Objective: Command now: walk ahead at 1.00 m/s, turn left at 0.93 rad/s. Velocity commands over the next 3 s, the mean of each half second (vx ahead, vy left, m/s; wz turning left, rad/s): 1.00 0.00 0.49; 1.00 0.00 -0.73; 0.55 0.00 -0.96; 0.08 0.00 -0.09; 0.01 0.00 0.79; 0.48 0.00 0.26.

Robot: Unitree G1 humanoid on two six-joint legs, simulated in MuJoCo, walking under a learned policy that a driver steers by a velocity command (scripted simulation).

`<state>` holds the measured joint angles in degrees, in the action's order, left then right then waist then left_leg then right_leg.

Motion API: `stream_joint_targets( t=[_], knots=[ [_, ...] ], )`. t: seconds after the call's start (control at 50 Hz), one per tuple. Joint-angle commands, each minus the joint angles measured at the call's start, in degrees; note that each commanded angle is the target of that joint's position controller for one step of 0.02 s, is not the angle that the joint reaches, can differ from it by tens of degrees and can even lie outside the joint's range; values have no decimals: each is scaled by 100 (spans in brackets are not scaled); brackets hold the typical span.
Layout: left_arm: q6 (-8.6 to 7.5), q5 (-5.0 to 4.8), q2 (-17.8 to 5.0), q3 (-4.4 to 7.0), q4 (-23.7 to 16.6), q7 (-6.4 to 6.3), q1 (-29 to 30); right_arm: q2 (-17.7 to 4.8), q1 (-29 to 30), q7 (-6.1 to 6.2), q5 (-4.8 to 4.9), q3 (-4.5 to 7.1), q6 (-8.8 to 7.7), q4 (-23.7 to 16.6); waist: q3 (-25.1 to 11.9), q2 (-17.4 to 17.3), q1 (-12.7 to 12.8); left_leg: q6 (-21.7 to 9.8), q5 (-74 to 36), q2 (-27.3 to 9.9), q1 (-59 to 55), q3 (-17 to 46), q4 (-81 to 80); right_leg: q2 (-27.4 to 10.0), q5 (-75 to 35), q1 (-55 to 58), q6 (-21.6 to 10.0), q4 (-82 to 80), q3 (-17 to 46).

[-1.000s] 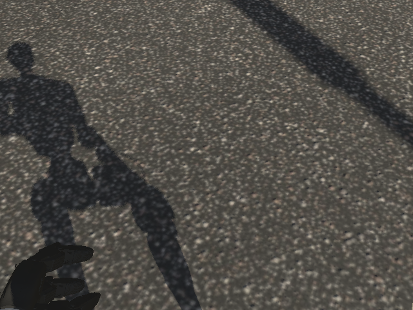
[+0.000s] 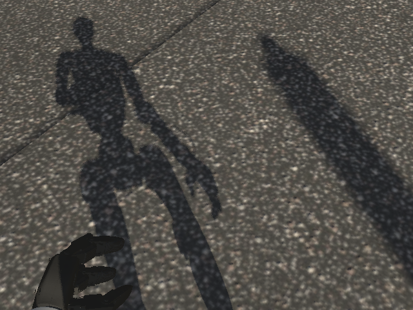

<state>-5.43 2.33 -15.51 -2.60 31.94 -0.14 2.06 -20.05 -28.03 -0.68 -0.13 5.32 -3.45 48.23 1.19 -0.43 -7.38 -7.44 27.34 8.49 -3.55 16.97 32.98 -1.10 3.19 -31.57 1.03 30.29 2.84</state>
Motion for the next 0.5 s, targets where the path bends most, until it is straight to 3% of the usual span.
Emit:
stream_joint_targets(
  t=[0.02,0.04,0.06,0.08,0.1,0.12,0.18,0.22,0.26,0.3,0.32,0.36,0.38,0.4,0.42,0.44,0.46,0.48,0.5],
  knots=[
    [19,202,-2124,794,374,-202,-2839,149,-57,5,254,-161,-156,-1059,-2987,2847,1103,141,229,11,4149,-778,4766,-2883,4111,6000,-1026,-1314,4968],
    [75,144,-1454,760,231,-166,-2235,-375,459,75,52,-140,-26,-809,-2027,1477,1202,55,-460,-598,4813,-947,4995,-2480,4816,5232,-1036,-1514,4621],
    [83,93,-962,636,261,-147,-1965,-537,1029,24,-64,-90,28,-831,-1220,758,1272,91,-942,-817,4863,-1105,4689,-2172,3848,4482,-938,-1396,3391],
    [83,125,-750,591,417,-121,-1972,-496,1286,-47,-108,-88,78,-848,-731,221,1220,142,-1091,-995,4738,-1172,4485,-1956,2588,3849,-885,-1423,2548],
    [51,110,-710,572,611,-137,-2140,-360,1535,-141,-188,-108,139,-949,-434,237,1153,159,-1085,-1154,4713,-1170,4346,-1760,1837,3462,-825,-1487,1891],
    [1,68,-643,559,794,-117,-2275,-198,1566,-212,-207,-152,225,-1026,-226,466,1035,199,-1052,-1260,4676,-1205,4273,-1667,1342,3161,-753,-1574,1416],
    [-139,-115,-452,528,1121,3,-2405,77,2084,-327,-202,-274,388,-1409,40,557,821,223,-1268,-1455,5013,-1369,4047,-1567,-72,2938,-567,-1854,305],
    [-200,-112,-533,541,1166,16,-2162,81,2440,-397,-200,-336,393,-1672,223,583,636,240,-1929,-1460,4912,-1521,3541,-1394,-693,2599,-469,-2103,-485],
    [-252,-55,-575,525,1278,37,-2187,102,2782,-458,-202,-427,333,-1797,526,363,593,192,-2516,-1268,4334,-1625,2276,-1083,-908,2108,-484,-2510,-1003],
    [-245,-92,-738,532,1484,62,-2589,153,3045,-491,-176,-495,268,-1736,631,173,770,19,-2785,-815,3433,-2187,1321,-955,-1892,2003,-569,-2952,-1285],
    [-230,-92,-1018,562,1556,67,-2691,157,3114,-474,-171,-520,213,-1790,791,299,669,-52,-2693,-757,3162,-2248,944,-1170,-2979,2121,-675,-2815,-1244],
    [-124,-145,-1405,626,1745,2,-2847,-136,2798,-370,-291,-437,165,-1600,395,482,356,-176,-2106,-366,2426,-2485,597,-1314,-5522,2926,-783,-1926,-1237],
    [-47,-138,-1576,650,1795,-37,-2810,-342,1984,-283,-334,-340,146,-1339,-139,622,-87,-259,-1778,-282,1450,-2372,506,-1349,-6011,2973,-792,-819,-1138],
    [18,-177,-1626,642,1797,-68,-2652,-549,711,-175,-373,-218,126,-936,-754,627,-765,-376,-1969,-423,-14,-2049,33,-1240,-5665,2514,-753,818,-1086],
    [20,-144,-1182,554,1658,-25,-2805,-1070,52,-41,-472,-51,124,-702,-1458,190,-732,-336,-729,-1476,-1469,-867,107,-765,-2441,1327,-716,2922,-903],
    [23,-326,-309,394,1391,60,-3600,-1514,317,24,-552,43,63,-876,-2378,-1176,148,-602,69,-3400,-2590,2004,-474,34,2627,-427,-624,5221,-294],
    [34,-339,-1014,565,1262,-9,-2703,-1214,295,50,-361,47,60,-901,-2342,-245,-291,-400,-34,-3270,-1950,2376,-1239,6,1947,-772,-735,5524,300],
    [34,-359,-882,567,1169,0,-2370,-902,660,61,-324,-38,-9,-700,-1089,-214,68,-357,-592,-2996,-953,1328,-1404,-212,1341,-1028,-717,5196,201],
    [59,-305,-662,510,1277,42,-2388,-589,934,33,-289,-89,-74,-614,-409,-89,332,-293,-1119,-2742,-90,628,-1641,-442,1128,-898,-685,4771,126]
  ],
)
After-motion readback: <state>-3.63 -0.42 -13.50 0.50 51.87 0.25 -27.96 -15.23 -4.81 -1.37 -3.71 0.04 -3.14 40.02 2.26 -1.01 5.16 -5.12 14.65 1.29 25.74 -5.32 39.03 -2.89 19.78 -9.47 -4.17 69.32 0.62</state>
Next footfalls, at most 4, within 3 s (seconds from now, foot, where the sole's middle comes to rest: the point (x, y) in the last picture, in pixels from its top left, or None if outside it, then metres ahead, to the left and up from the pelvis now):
0.42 left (146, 285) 0.55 0.15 -0.75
0.86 right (165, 165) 1.00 0.06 -0.75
1.26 left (150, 88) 1.45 0.10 -0.75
1.68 right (206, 103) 1.32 -0.14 -0.75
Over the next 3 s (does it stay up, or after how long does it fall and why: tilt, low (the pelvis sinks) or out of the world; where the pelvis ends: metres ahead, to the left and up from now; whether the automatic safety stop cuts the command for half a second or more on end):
stays up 1.58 -0.11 0.01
